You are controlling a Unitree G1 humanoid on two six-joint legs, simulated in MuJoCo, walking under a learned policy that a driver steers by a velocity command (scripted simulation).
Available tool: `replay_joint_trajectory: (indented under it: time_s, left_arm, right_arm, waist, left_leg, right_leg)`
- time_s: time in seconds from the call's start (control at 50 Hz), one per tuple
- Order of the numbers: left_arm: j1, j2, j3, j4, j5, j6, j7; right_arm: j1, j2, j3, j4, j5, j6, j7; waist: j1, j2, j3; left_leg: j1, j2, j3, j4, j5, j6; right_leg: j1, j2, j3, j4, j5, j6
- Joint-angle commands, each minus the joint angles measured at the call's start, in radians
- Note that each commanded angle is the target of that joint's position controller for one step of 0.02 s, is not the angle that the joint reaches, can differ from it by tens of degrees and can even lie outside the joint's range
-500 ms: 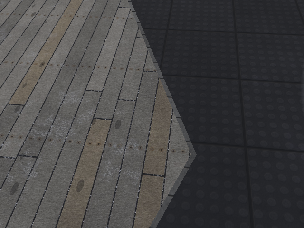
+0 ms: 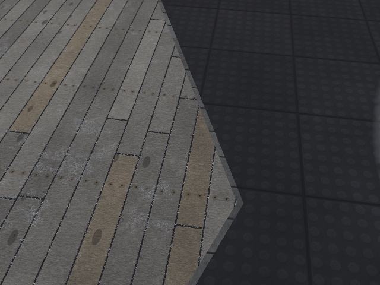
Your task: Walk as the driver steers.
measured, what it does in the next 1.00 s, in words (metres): stands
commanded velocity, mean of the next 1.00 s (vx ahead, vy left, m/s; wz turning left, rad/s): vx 0.00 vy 0.00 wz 0.00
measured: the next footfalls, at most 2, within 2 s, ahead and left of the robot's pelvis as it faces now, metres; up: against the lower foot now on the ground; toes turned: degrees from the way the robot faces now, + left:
left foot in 1.72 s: +0.43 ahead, +0.12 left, +0.00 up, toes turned +10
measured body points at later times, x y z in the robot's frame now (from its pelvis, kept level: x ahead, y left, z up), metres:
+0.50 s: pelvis +0.00 +0.01 +0.00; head +0.01 +0.01 +0.45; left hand +0.05 +0.26 -0.15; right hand +0.05 -0.25 -0.14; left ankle -0.01 +0.13 -0.74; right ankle +0.01 -0.12 -0.74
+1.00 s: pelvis +0.00 +0.01 +0.00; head +0.01 +0.01 +0.45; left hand +0.02 +0.26 -0.16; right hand +0.02 -0.23 -0.15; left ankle -0.01 +0.13 -0.74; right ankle +0.01 -0.12 -0.74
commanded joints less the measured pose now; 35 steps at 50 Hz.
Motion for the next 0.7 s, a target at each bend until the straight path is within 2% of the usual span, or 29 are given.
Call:
replay_joint_trajectory:
  time_s: [0.02, 0.34, 0.7]
  left_arm:
    - [-0.018, 0.100, 0.020, -0.019, -0.002, -0.014, 0.007]
    - [0.007, 0.091, 0.010, 0.133, -0.006, -0.012, 0.019]
    - [0.039, 0.069, -0.008, 0.212, -0.008, -0.012, 0.021]
  right_arm:
    - [0.003, -0.120, -0.025, -0.026, 0.001, -0.009, -0.004]
    - [0.034, -0.103, -0.015, 0.073, 0.005, -0.005, -0.009]
    - [0.090, -0.079, -0.003, 0.136, 0.007, -0.003, -0.012]
  waist:
    - [-0.005, -0.006, -0.024]
    - [0.001, 0.004, -0.008]
    - [0.003, 0.001, 0.006]
  left_leg:
    - [-0.030, 0.033, -0.036, -0.102, 0.116, 0.018]
    - [-0.024, 0.014, -0.022, -0.120, 0.137, 0.022]
    - [-0.030, 0.005, -0.021, -0.129, 0.131, 0.030]
  right_leg:
    - [0.024, -0.038, 0.042, -0.079, 0.157, -0.018]
    - [0.034, -0.033, 0.023, -0.093, 0.170, -0.012]
    - [0.020, -0.029, 0.007, -0.102, 0.153, -0.005]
